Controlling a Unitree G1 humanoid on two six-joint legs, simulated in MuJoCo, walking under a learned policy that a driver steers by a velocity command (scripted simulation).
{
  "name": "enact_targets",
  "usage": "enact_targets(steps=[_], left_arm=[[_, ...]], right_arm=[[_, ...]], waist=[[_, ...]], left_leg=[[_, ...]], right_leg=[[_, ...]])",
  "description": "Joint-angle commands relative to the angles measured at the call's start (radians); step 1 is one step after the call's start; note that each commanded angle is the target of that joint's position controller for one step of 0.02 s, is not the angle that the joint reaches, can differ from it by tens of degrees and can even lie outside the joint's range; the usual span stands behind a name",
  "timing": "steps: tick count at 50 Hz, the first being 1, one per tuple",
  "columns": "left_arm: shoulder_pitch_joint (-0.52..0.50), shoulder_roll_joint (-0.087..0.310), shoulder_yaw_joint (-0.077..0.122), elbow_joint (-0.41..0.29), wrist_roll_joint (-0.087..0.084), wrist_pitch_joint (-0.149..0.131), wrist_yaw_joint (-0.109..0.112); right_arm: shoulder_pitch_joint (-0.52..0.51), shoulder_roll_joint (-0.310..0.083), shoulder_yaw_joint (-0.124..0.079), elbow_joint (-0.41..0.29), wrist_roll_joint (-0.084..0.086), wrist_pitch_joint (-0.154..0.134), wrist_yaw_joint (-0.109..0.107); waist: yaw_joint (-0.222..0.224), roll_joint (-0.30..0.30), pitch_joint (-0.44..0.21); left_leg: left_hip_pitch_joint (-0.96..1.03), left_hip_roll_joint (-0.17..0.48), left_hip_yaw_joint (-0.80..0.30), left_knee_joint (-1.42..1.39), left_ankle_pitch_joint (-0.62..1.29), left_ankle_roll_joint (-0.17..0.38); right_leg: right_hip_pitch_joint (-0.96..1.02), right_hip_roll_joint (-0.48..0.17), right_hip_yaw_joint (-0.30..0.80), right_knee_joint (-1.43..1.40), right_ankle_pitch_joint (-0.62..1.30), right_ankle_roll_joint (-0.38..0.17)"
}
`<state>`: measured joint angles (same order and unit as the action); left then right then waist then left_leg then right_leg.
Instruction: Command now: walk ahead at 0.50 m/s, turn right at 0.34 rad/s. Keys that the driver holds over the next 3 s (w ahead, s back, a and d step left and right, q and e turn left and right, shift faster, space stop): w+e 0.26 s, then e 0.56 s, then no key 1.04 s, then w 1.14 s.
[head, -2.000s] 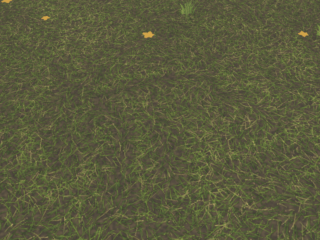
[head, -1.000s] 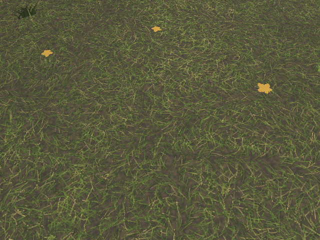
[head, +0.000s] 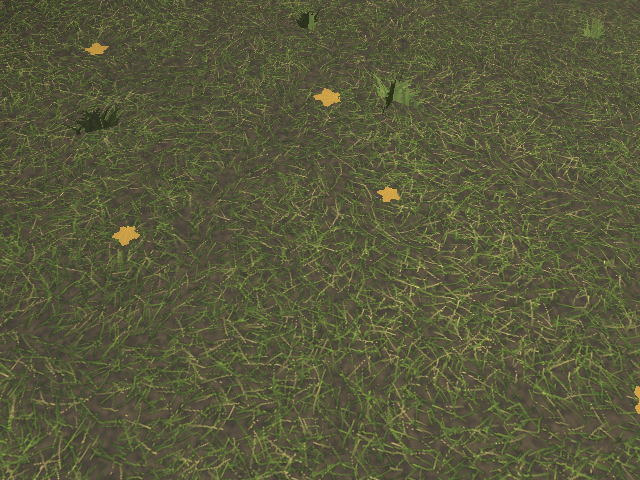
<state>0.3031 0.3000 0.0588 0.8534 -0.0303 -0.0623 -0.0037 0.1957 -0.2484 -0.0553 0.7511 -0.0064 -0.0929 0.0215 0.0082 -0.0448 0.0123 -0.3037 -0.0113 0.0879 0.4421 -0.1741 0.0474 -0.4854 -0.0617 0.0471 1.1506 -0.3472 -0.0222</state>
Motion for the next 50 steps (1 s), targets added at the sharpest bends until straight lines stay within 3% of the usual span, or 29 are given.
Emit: enact_targets(steps=[1, 4, 8, 13, 14, 16, 17, 18, 19, 20, 21, 22, 23, 24, 26, 28, 30, 32, 35, 37, 40, 42, 43, 44, 45, 46, 47, 48, 50], left_arm=[[0.034, 0.051, 0.022, -0.059, -0.003, 0.017, 0.005], [-0.023, 0.043, 0.025, -0.085, 0.005, 0.025, 0.007], [-0.13, 0.019, 0.016, -0.121, 0.01, 0.015, -0.015], [-0.288, 0.001, 0.0, -0.204, 0.011, 0.013, -0.048], [-0.299, 0.005, 0.002, -0.22, 0.013, 0.013, -0.055], [-0.256, 0.033, 0.018, -0.234, 0.022, 0.012, -0.066], [-0.175, 0.06, 0.032, -0.222, 0.021, 0.011, -0.067], [-0.039, 0.108, 0.058, -0.192, 0.019, 0.009, -0.062], [0.077, 0.177, 0.088, -0.169, 0.025, 0.013, -0.04], [0.066, 0.289, 0.098, -0.171, 0.033, 0.022, -0.015], [0.066, 0.279, 0.089, -0.227, 0.046, 0.014, -0.025], [0.04, 0.22, 0.078, -0.24, 0.043, 0.016, -0.03], [-0.022, 0.175, 0.067, -0.24, 0.021, 0.015, -0.027], [-0.075, 0.143, 0.058, -0.246, 0.009, 0.018, -0.022], [-0.131, 0.129, 0.052, -0.267, 0.03, 0.029, -0.012], [-0.147, 0.144, 0.057, -0.27, 0.038, 0.03, -0.008], [-0.138, 0.164, 0.064, -0.268, 0.034, 0.037, 0.005], [-0.142, 0.171, 0.066, -0.273, 0.024, 0.055, 0.018], [-0.154, 0.167, 0.064, -0.285, 0.02, 0.079, 0.032], [-0.151, 0.164, 0.063, -0.29, 0.023, 0.088, 0.034], [-0.145, 0.156, 0.061, -0.297, 0.021, 0.095, 0.03], [-0.169, 0.135, 0.053, -0.307, 0.01, 0.1, 0.032], [-0.127, 0.09, 0.039, -0.309, 0.019, 0.1, 0.034], [-0.053, 0.05, 0.028, -0.317, 0.026, 0.094, 0.032], [-0.078, 0.128, 0.046, -0.323, 0.036, 0.079, 0.03], [-0.077, 0.183, 0.065, -0.3, 0.029, 0.077, 0.029], [-0.078, 0.175, 0.068, -0.276, 0.023, 0.087, 0.032], [-0.081, 0.152, 0.063, -0.266, 0.023, 0.099, 0.036], [-0.095, 0.093, 0.044, -0.268, 0.02, 0.109, 0.032]], right_arm=[[0.0, -0.101, -0.03, -0.024, -0.007, -0.029, -0.001], [0.023, -0.121, -0.039, 0.009, -0.015, -0.035, -0.014], [0.042, -0.146, -0.043, 0.03, -0.009, -0.026, -0.029], [0.13, -0.185, -0.057, 0.071, 0.01, 0.006, -0.038], [0.12, -0.19, -0.058, 0.072, 0.013, 0.018, -0.04], [0.096, -0.218, -0.064, 0.06, 0.02, 0.04, -0.053], [0.083, -0.231, -0.067, 0.053, 0.025, 0.049, -0.061], [0.063, -0.235, -0.066, 0.045, 0.031, 0.055, -0.065], [0.065, -0.216, -0.058, 0.034, 0.029, 0.045, -0.064], [0.157, -0.062, -0.015, -0.001, -0.042, 0.027, -0.05], [0.204, -0.116, -0.007, -0.012, -0.015, 0.0, -0.032], [0.082, -0.185, -0.027, -0.025, 0.025, -0.008, -0.027], [0.023, -0.172, -0.022, -0.052, 0.03, -0.007, -0.033], [0.01, -0.164, -0.022, -0.039, 0.012, 0.003, -0.046], [0.032, -0.182, -0.033, -0.046, 0.002, 0.036, -0.056], [0.057, -0.15, -0.027, -0.045, -0.003, 0.054, -0.061], [0.038, -0.132, -0.02, -0.051, -0.01, 0.061, -0.067], [0.008, -0.129, -0.017, -0.058, -0.009, 0.068, -0.068], [-0.057, -0.132, -0.017, -0.078, 0.0, 0.077, -0.061], [-0.088, -0.134, -0.018, -0.092, 0.003, 0.074, -0.056], [-0.091, -0.145, -0.025, -0.103, 0.007, 0.055, -0.045], [-0.021, -0.151, -0.034, -0.085, 0.007, 0.041, -0.036], [-0.003, -0.201, -0.046, -0.088, -0.009, 0.039, -0.038], [-0.056, -0.284, -0.062, -0.104, -0.033, 0.051, -0.045], [-0.012, -0.241, -0.058, -0.097, -0.047, 0.055, -0.042], [-0.022, -0.203, -0.047, -0.109, -0.035, 0.054, -0.042], [-0.049, -0.174, -0.041, -0.11, -0.019, 0.057, -0.043], [-0.067, -0.155, -0.035, -0.113, -0.004, 0.061, -0.044], [-0.078, -0.151, -0.028, -0.106, 0.0, 0.073, -0.045]], waist=[[0.01, 0.15, -0.025], [0.006, 0.109, 0.004], [-0.027, 0.094, 0.032], [-0.09, 0.075, 0.086], [-0.083, 0.079, 0.095], [-0.042, 0.124, 0.039], [0.001, 0.146, -0.016], [0.075, 0.139, -0.089], [0.14, 0.076, -0.161], [0.022, -0.226, -0.254], [0.043, -0.168, -0.514], [0.096, -0.025, -0.467], [0.069, 0.013, -0.322], [0.033, 0.072, -0.216], [-0.028, 0.036, -0.151], [-0.052, 0.011, -0.148], [-0.048, -0.002, -0.168], [-0.039, -0.023, -0.19], [-0.017, -0.057, -0.171], [-0.004, -0.085, -0.147], [0.001, -0.121, -0.14], [-0.044, -0.121, -0.141], [-0.023, -0.041, -0.163], [0.059, 0.249, -0.135], [0.011, 0.338, -0.143], [-0.001, 0.236, -0.134], [0.006, 0.171, -0.116], [0.007, 0.158, -0.1], [0.011, 0.167, -0.088]], left_leg=[[0.122, 0.269, -0.218, -0.298, 0.09, 0.151], [0.141, 0.265, -0.11, -0.313, 0.206, 0.149], [0.181, 0.238, 0.017, -0.32, 0.249, 0.116], [0.352, 0.295, 0.071, -0.274, 0.314, 0.106], [0.374, 0.299, 0.088, -0.231, 0.422, 0.096], [0.398, 0.292, 0.117, -0.088, 0.801, 0.066], [0.395, 0.28, 0.123, 0.029, 0.946, 0.048], [0.348, 0.25, 0.134, 0.207, 0.941, 0.02], [0.184, 0.193, 0.143, 0.464, 0.699, -0.042], [-0.187, 0.042, 0.11, 0.822, -0.406, -0.104], [-0.343, -0.056, -0.134, 1.052, -0.571, -0.125], [-0.379, 0.005, -0.207, 1.052, -0.476, -0.105], [-0.426, 0.04, -0.187, 0.971, -0.382, -0.092], [-0.41, 0.072, -0.177, 0.904, -0.327, -0.099], [-0.29, 0.088, -0.181, 0.82, -0.274, -0.103], [-0.242, 0.074, -0.162, 0.717, -0.254, -0.118], [-0.236, 0.054, -0.158, 0.615, -0.205, -0.135], [-0.223, 0.041, -0.166, 0.538, -0.132, -0.146], [-0.203, 0.019, -0.179, 0.426, -0.069, -0.148], [-0.188, 0.004, -0.188, 0.35, -0.079, -0.141], [-0.138, -0.017, -0.192, 0.213, -0.117, -0.12], [-0.002, 0.001, -0.174, -0.024, 0.041, -0.084], [0.115, 0.143, -0.277, -0.066, 0.145, -0.032], [0.198, 0.339, -0.496, -0.076, 0.429, 0.108], [0.185, 0.443, -0.666, -0.11, 0.497, 0.256], [0.177, 0.409, -0.597, -0.089, 0.474, 0.255], [0.168, 0.338, -0.488, -0.063, 0.444, 0.203], [0.165, 0.292, -0.422, -0.055, 0.42, 0.167], [0.133, 0.238, -0.334, -0.063, 0.423, 0.148]], right_leg=[[-0.155, -0.08, 0.059, 0.014, 0.11, 0.014], [-0.23, -0.077, 0.083, -0.072, 0.234, 0.032], [-0.215, -0.06, 0.026, -0.308, 0.423, 0.025], [-0.272, -0.044, -0.054, -0.473, 0.371, -0.013], [-0.266, -0.031, -0.076, -0.499, 0.33, -0.023], [-0.15, 0.039, -0.146, -0.514, 0.238, -0.051], [-0.046, 0.084, -0.171, -0.52, 0.207, -0.069], [0.136, 0.122, -0.169, -0.589, 0.271, -0.098], [0.385, 0.09, -0.079, -0.669, 0.499, -0.141], [0.719, -0.171, 0.266, -0.542, 1.076, -0.259], [0.892, -0.341, 0.665, -0.64, 1.0, -0.462], [0.829, -0.286, 0.535, -0.683, 0.969, -0.408], [0.696, -0.232, 0.416, -0.698, 0.874, -0.356], [0.542, -0.188, 0.351, -0.73, 0.809, -0.316], [0.318, -0.146, 0.297, -0.79, 0.757, -0.296], [0.227, -0.12, 0.254, -0.798, 0.809, -0.288], [0.21, -0.099, 0.235, -0.786, 0.818, -0.274], [0.207, -0.079, 0.239, -0.776, 0.707, -0.249], [0.185, -0.052, 0.284, -0.782, 0.427, -0.209], [0.19, -0.046, 0.33, -0.775, 0.32, -0.197], [0.245, -0.051, 0.404, -0.717, 0.375, -0.185], [0.241, -0.015, 0.404, -0.648, 0.369, -0.136], [0.172, 0.037, 0.35, -0.547, 0.198, -0.084], [-0.009, 0.202, 0.162, -0.367, -0.182, -0.017], [-0.103, 0.196, 0.109, -0.137, -0.343, 0.037], [-0.113, 0.168, 0.133, 0.001, -0.291, 0.057], [-0.118, 0.158, 0.128, 0.047, -0.231, 0.074], [-0.122, 0.153, 0.124, 0.061, -0.195, 0.09], [-0.071, 0.144, 0.084, -0.003, -0.141, 0.108]])
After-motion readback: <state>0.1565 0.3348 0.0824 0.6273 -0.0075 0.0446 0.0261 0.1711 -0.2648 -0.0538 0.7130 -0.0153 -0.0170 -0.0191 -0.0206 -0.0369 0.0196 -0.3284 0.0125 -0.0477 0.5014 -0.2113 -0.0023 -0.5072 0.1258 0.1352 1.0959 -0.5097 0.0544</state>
